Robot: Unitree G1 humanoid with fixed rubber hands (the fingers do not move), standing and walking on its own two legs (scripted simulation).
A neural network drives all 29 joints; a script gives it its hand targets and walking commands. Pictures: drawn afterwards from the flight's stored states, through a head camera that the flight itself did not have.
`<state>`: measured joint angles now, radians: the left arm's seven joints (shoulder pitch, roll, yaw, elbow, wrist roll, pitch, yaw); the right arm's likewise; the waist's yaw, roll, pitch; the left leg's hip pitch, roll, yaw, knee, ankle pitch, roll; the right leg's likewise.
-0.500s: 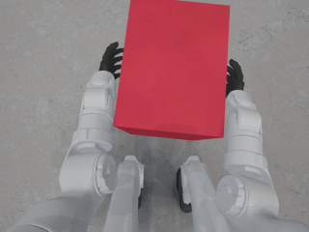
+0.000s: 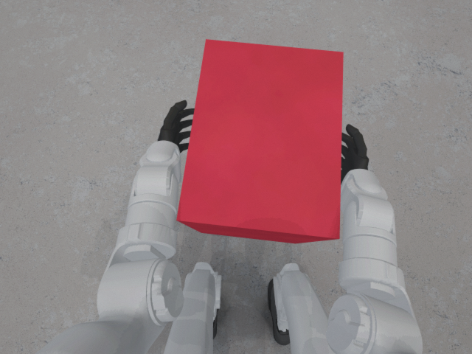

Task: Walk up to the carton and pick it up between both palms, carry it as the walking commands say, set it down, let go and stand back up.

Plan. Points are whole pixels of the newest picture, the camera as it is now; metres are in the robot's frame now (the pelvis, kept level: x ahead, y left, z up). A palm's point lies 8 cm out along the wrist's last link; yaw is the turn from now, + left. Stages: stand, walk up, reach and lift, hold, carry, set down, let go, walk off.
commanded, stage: reach and lift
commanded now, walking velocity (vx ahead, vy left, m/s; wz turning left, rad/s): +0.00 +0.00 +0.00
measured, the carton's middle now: (258, 159) +0.45 -0.02 -0.11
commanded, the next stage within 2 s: none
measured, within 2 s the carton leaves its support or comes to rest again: neither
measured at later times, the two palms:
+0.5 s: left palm (162, 140) +0.43 +0.13 +0.03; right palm (379, 173) +0.37 -0.18 +0.03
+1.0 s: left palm (149, 131) +0.41 +0.13 +0.09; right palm (412, 165) +0.36 -0.18 +0.10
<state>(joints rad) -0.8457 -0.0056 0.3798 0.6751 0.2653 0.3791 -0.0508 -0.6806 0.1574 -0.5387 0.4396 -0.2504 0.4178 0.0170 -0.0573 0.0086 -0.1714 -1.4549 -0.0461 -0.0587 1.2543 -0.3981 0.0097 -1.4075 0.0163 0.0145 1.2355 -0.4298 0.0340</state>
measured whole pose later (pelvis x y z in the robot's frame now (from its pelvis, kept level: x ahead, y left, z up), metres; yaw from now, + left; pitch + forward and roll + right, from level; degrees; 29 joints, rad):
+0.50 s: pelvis +0.02 +0.00 +0.07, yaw +0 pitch +26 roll -1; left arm -0.68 -0.06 0.37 0.60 0.30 0.37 -0.08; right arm -0.52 0.20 -0.51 0.37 -0.28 0.42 0.04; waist -0.07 0.00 -0.11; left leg -1.08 -0.04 -0.05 0.93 -0.30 0.02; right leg -1.04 0.01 0.03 0.91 -0.33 0.03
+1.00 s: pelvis +0.03 +0.00 +0.12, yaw +1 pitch +16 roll -1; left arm -0.53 -0.10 0.35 0.49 0.33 0.41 -0.10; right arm -0.41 0.20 -0.43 0.32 -0.30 0.45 0.07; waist -0.07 -0.01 -0.04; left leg -0.68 -0.04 -0.05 0.60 -0.20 0.02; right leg -0.65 0.00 0.04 0.60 -0.23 0.03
